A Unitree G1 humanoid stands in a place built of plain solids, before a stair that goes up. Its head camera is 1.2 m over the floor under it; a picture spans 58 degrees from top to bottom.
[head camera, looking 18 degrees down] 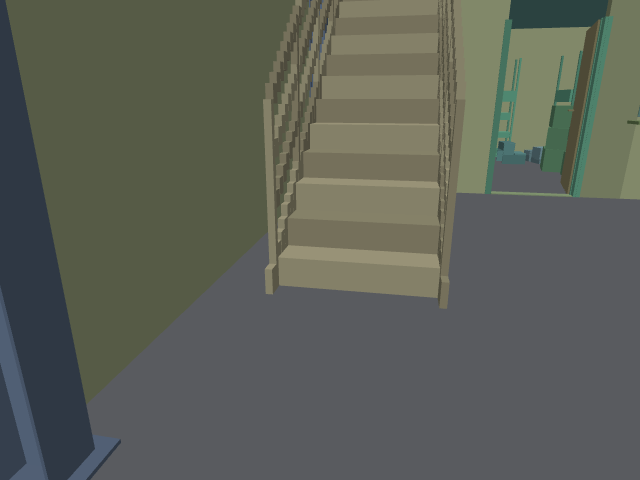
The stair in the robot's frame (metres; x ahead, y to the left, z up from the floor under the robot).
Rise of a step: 0.20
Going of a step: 0.26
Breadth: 1.14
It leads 11 degrees to the right of straight ahead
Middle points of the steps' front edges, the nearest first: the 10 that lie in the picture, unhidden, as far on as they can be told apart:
2.60 -0.23 0.20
2.85 -0.28 0.40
3.11 -0.33 0.60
3.36 -0.38 0.80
3.62 -0.43 1.00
3.87 -0.48 1.20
4.13 -0.53 1.40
4.38 -0.57 1.60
4.64 -0.62 1.80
4.89 -0.67 2.00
